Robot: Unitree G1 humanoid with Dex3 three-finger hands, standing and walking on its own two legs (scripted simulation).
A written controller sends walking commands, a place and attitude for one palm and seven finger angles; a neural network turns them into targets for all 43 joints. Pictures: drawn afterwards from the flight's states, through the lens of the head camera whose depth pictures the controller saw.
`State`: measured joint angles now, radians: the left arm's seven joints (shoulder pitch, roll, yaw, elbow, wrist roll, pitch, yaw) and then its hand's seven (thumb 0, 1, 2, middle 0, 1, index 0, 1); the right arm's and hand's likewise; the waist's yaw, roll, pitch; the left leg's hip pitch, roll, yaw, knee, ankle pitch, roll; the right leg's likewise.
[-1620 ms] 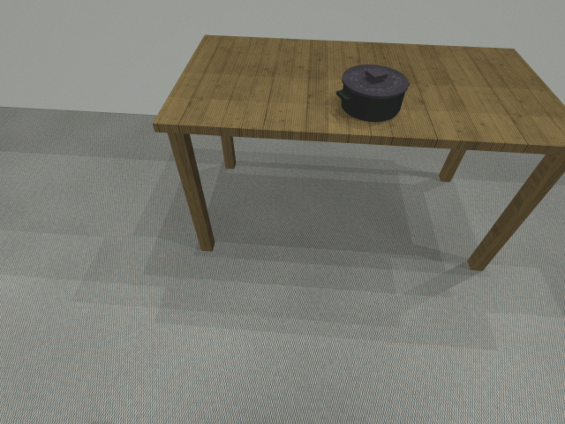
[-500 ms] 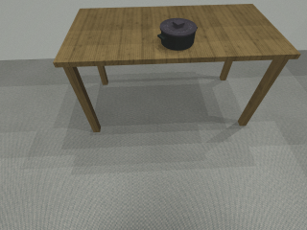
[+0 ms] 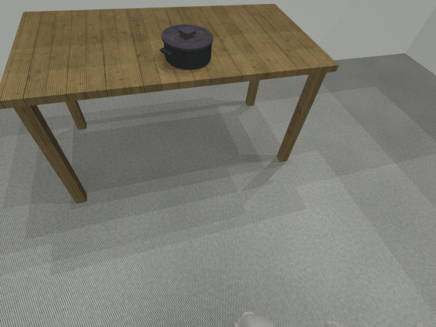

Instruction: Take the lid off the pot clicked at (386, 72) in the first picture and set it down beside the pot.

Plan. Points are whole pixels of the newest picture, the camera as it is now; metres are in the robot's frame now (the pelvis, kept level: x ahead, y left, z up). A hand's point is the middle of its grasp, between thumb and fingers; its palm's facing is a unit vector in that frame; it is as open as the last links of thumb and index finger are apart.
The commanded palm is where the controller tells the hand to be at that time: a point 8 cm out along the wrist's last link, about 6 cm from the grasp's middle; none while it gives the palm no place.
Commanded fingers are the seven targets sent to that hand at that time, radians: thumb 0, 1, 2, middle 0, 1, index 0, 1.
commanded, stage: walk to a spot facing it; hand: left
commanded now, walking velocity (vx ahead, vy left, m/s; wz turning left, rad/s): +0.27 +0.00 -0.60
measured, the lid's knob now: (187, 31) +1.07 +0.23 +0.01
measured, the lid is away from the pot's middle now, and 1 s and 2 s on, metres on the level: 0.00 0.00 0.00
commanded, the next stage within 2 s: turn to face it in 1.04 s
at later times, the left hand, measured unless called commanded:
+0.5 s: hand (189, 284) +0.23 +0.08 -0.16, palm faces -0.32 -0.92 -0.22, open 7.3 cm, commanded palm none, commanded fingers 0.00 0.90 0.90 -0.20 -0.30 -0.20 -0.30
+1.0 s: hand (209, 211) +0.42 +0.06 -0.17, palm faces -0.40 -0.90 -0.15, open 7.3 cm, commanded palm none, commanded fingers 0.00 0.90 0.90 -0.20 -0.30 -0.20 -0.30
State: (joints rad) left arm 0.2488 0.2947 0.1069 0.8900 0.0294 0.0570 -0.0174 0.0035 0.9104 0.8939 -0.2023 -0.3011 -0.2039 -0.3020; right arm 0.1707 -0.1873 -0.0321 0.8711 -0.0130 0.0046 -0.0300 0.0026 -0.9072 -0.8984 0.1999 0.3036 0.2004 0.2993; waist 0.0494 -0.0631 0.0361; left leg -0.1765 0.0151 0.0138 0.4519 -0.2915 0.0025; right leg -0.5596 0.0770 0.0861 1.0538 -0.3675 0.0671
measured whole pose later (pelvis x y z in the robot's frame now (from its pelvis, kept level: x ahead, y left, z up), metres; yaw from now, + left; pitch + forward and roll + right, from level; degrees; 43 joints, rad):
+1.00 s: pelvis +0.32 -0.10 +0.00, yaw -30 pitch +0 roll +0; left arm 0.30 0.20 0.09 1.01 0.03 0.00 -0.03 0.00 0.91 0.89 -0.20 -0.30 -0.20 -0.30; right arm 0.37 -0.14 -0.04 1.02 -0.01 -0.09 -0.02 -0.01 -0.94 -0.90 0.20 0.30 0.20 0.30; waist 0.03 -0.06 0.00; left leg -0.09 0.02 0.25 0.36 -0.26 0.05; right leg -0.64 -0.08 -0.02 1.17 -0.15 0.00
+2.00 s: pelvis +0.46 -0.19 +0.00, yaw -11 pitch +1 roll -1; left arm 0.23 0.26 0.11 0.97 0.01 0.06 0.02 0.00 0.91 0.89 -0.20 -0.30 -0.20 -0.30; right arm 0.26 -0.19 -0.05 0.95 -0.02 0.02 0.00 0.00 -0.91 -0.90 0.20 0.30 0.20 0.30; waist 0.00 -0.01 0.03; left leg -0.29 -0.04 0.01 0.45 -0.17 0.06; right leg -0.49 -0.09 0.00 1.03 -0.33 0.10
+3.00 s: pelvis +0.40 -0.21 +0.00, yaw +18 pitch -1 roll +0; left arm 0.21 0.22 0.06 0.95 0.01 0.05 0.02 0.00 0.91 0.89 -0.20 -0.30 -0.20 -0.30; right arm 0.20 -0.19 -0.04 0.95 -0.02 0.04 -0.01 0.00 -0.91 -0.90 0.20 0.30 0.20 0.30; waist 0.00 0.01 0.07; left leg -0.24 -0.04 -0.02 0.45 -0.21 0.03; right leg -0.37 -0.06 -0.03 0.81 -0.42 0.07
